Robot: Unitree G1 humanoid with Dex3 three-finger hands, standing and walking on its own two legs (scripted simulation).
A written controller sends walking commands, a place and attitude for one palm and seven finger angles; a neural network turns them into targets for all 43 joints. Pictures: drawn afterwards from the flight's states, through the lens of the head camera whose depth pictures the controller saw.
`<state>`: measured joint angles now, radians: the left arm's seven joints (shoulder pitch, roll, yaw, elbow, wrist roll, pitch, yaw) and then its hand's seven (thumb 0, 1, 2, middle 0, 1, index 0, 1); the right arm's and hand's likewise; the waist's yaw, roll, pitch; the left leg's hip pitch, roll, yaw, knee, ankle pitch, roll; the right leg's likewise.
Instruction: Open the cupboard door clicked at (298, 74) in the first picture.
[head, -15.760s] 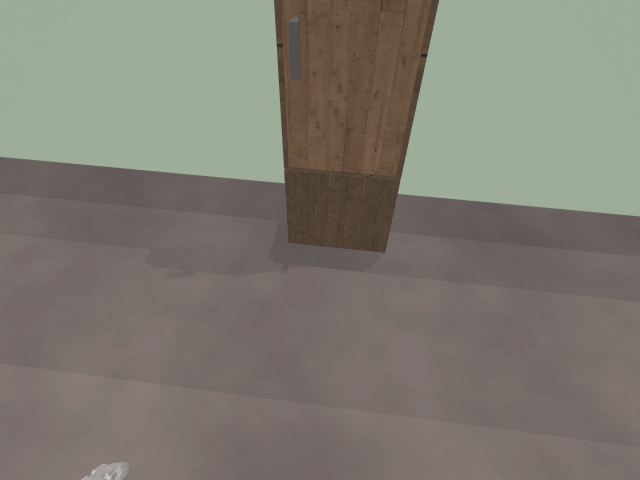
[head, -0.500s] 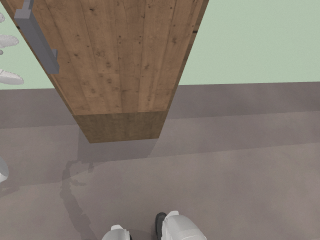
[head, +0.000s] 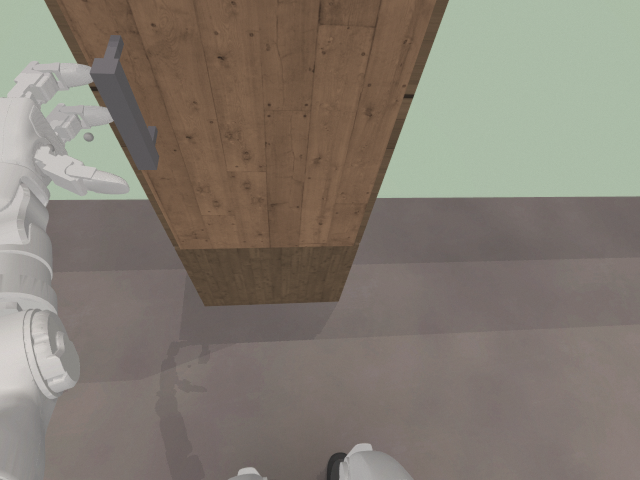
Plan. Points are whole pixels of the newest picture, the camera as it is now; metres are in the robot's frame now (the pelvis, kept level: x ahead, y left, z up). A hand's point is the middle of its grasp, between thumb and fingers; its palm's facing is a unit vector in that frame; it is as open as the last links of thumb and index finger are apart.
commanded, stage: slide the fingers in behind the handle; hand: left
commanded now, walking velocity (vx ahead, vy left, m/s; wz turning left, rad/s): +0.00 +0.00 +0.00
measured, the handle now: (133, 108) +0.54 +0.20 +0.11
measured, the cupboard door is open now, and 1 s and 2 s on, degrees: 0 0 0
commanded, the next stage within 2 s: close the thumb around the handle in 1.02 s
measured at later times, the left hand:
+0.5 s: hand (127, 139) +0.48 +0.19 +0.11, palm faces +0.00 -1.00 -0.03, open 14.0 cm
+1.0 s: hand (129, 134) +0.49 +0.19 +0.11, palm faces -0.01 -1.00 -0.03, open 14.0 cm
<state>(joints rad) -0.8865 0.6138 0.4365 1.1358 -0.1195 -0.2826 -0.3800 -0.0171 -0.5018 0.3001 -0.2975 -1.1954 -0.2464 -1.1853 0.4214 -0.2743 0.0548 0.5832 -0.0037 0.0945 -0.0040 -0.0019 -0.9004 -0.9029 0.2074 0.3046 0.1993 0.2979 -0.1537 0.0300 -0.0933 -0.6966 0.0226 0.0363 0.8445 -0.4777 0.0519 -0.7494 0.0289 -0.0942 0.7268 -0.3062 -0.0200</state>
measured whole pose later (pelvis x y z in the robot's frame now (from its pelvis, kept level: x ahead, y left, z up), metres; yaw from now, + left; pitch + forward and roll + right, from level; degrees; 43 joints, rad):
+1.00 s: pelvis -0.03 -0.02 +0.00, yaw +0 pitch +18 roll -2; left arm -0.99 0.62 0.43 1.24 -0.09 -0.33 -0.33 -0.02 -0.50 0.30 -0.30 -1.20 -0.30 -1.20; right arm 0.44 -0.30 0.06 0.61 0.00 0.03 -0.02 0.00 -0.90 -0.90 0.21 0.30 0.20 0.30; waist -0.18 0.02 -0.06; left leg -0.73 0.03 0.05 0.85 -0.44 0.04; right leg -0.80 0.03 -0.08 0.75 -0.27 -0.04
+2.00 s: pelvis -0.02 -0.01 +0.00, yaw +0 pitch +18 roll -2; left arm -0.96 0.54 0.42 1.21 -0.07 -0.32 -0.26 -0.01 0.72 0.86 -0.40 -1.34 -0.40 -1.35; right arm 0.42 -0.28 0.05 0.60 -0.01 0.04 -0.01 0.00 -0.90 -0.90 0.21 0.30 0.20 0.30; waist -0.18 0.03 -0.06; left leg -0.71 0.02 0.05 0.85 -0.45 0.04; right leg -0.79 0.03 -0.07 0.76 -0.29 -0.04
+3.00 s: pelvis +0.01 -0.04 +0.02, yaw +3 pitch +4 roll +0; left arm 0.23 -0.05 -0.29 -0.18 0.06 0.02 0.49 0.02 0.67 0.71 -0.31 -1.32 -0.35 -1.34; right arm 0.16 -0.17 0.03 0.52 -0.04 0.09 0.02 0.01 -0.90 -0.90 0.20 0.30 0.20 0.30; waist 0.00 0.05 -0.07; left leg -0.30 0.01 0.01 0.68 -0.44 0.00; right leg -0.39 0.02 -0.11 0.68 -0.35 -0.07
